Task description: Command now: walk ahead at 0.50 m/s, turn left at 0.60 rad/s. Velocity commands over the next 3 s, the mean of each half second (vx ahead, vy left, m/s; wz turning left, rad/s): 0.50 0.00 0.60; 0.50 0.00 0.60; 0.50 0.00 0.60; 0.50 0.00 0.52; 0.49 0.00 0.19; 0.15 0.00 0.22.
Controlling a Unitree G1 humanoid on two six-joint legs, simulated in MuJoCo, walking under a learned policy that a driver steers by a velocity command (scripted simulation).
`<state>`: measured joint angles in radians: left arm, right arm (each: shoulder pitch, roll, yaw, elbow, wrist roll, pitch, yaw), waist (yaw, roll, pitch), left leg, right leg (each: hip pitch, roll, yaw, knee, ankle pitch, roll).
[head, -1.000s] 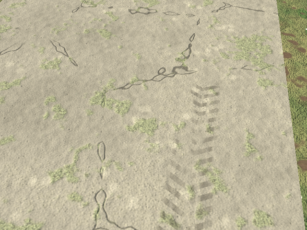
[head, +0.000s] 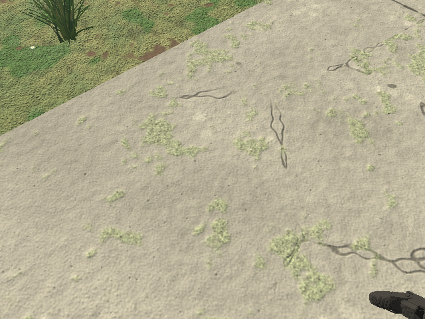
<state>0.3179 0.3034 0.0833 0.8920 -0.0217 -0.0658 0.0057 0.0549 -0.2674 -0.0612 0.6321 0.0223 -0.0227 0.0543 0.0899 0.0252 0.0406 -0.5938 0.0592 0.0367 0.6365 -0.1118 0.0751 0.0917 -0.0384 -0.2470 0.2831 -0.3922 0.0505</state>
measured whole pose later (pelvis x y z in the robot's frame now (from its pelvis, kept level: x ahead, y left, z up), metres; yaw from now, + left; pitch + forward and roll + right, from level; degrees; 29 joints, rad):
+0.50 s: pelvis +0.29 +0.02 +0.00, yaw +17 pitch +2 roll +0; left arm 0.01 0.28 0.04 0.69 0.00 -0.11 -0.03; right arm 0.39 -0.30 -0.08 0.72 0.02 -0.03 -0.02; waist -0.09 -0.04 0.00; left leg -0.07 -0.11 -0.21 0.47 -0.42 0.06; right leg -0.50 0.00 0.07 0.47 -0.02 0.02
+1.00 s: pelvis +0.53 +0.13 +0.00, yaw +35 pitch +2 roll -2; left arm 0.33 0.32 0.08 0.85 -0.02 -0.06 0.00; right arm 0.07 -0.28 -0.06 0.59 0.02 -0.02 0.05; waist 0.09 0.02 0.05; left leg -0.59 0.06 0.03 0.64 -0.12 0.07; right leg 0.09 -0.05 -0.25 0.30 -0.40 0.05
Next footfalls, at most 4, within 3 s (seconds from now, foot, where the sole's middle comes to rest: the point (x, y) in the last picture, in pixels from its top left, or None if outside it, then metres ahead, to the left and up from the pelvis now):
0.04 left None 0.19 0.11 -0.76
0.52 right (251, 302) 0.50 -0.05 -0.76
1.04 left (138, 254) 0.62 0.32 -0.76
1.52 right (142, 168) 0.97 0.38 -0.76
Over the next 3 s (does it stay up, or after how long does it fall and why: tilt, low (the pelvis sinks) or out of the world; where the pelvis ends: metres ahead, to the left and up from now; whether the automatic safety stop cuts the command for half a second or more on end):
stays up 1.03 0.93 0.01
